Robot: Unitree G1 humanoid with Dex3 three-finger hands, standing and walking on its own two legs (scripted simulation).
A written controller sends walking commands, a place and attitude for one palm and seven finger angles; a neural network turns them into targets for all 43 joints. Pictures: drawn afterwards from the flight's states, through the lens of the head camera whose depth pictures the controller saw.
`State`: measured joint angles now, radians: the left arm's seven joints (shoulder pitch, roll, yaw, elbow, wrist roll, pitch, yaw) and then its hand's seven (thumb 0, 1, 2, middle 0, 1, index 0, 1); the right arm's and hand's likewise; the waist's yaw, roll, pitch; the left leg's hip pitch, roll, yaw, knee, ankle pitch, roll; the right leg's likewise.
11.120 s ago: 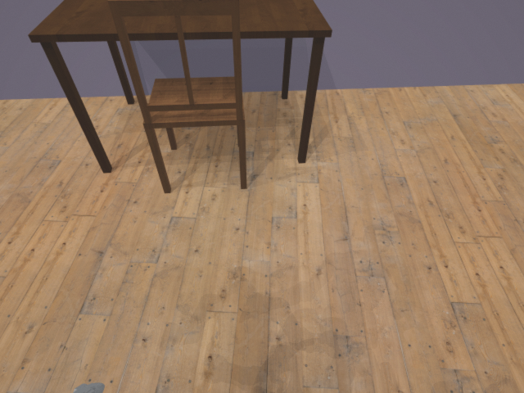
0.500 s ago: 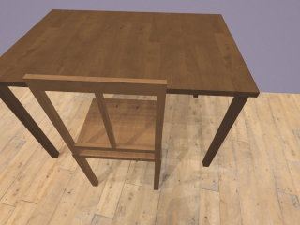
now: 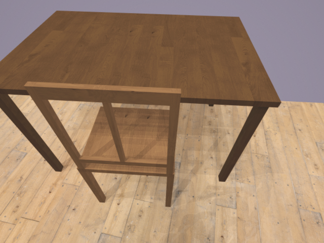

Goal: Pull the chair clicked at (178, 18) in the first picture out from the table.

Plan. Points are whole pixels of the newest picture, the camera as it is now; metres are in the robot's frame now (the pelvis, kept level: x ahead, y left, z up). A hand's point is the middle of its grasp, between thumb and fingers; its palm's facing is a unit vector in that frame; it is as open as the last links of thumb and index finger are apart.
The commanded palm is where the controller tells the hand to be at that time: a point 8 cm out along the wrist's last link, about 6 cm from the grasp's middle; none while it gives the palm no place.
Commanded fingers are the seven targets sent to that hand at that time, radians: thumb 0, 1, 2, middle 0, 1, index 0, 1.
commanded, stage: raise the hand toward the chair's back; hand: left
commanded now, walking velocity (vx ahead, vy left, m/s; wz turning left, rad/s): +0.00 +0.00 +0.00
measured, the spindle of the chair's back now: (116, 135) +0.46 +0.20 -0.08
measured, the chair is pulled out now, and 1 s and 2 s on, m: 0.00 0.00 0.00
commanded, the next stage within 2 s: none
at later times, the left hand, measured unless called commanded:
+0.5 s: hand out of the picture +0.14 +0.16 -0.08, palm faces -0.01 -1.00 +0.03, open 9.3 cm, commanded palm +0.12 +0.22 -0.06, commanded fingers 0.00 0.36 0.67 -0.15 -0.22 -0.15 -0.22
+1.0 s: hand (91, 230) +0.16 +0.19 -0.06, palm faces +0.01 -1.00 -0.04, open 13.7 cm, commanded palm +0.13 +0.24 -0.05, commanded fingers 0.00 -0.22 0.42 -0.09 -0.12 -0.09 -0.12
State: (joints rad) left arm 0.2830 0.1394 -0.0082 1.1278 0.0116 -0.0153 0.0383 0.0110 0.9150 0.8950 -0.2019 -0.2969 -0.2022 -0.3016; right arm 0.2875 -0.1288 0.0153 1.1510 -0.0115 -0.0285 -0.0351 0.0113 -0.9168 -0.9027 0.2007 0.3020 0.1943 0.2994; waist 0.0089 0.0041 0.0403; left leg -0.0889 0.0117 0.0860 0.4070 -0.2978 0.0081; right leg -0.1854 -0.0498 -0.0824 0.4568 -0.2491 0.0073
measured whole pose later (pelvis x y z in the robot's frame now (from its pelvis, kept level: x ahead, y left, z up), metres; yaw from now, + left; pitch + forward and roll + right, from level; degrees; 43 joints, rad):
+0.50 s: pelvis -0.06 -0.02 -0.10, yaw +1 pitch +14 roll +1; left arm 0.38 0.17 0.12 0.14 -0.24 -0.50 -0.32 0.01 0.59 0.76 -0.17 -0.25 -0.18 -0.25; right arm 0.12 -0.31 -0.09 0.45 0.02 -0.27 0.02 0.02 -0.91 -0.90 0.20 0.30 0.19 0.30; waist 0.02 -0.07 -0.14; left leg -0.88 0.04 0.05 1.20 -0.56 0.00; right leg -0.95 -0.08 -0.08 1.19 -0.48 -0.03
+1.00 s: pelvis -0.06 -0.01 -0.10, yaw +2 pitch +16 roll -2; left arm 0.38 0.22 0.18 -0.02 -0.26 -0.35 -0.28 0.01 0.01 0.51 -0.11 -0.16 -0.11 -0.16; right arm 0.26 -0.23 -0.02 0.57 0.02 -0.24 -0.05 0.02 -0.90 -0.90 0.21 0.30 0.20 0.30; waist -0.01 0.03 -0.13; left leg -0.93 0.05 0.01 1.21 -0.56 0.01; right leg -0.96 -0.07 -0.12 1.15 -0.47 -0.02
